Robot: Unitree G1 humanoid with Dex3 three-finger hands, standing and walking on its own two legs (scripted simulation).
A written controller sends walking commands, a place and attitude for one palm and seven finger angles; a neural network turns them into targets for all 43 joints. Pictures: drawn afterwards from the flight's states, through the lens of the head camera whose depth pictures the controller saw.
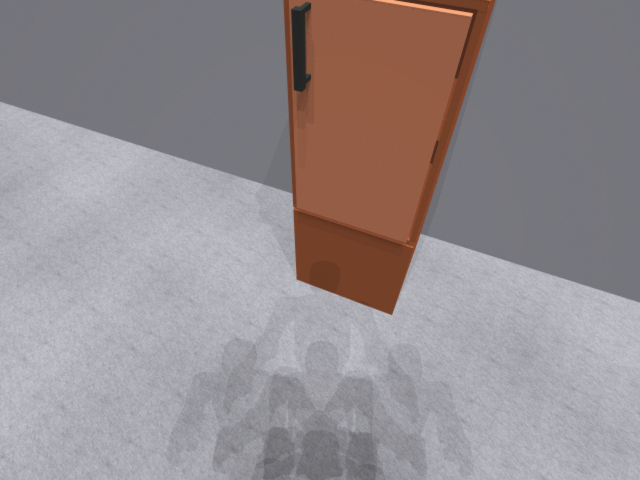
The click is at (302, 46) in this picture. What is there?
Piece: cupboard door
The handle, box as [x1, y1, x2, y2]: [291, 2, 310, 91]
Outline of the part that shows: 308,2 304,3 299,7 295,6 291,9 294,89 300,91 304,89 306,82 310,78 310,74 305,73 304,13 310,8 310,3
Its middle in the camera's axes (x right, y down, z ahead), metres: -0.04 -0.39 +0.79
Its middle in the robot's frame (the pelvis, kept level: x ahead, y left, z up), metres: +0.87 +0.09 +0.14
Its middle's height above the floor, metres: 0.92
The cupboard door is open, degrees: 0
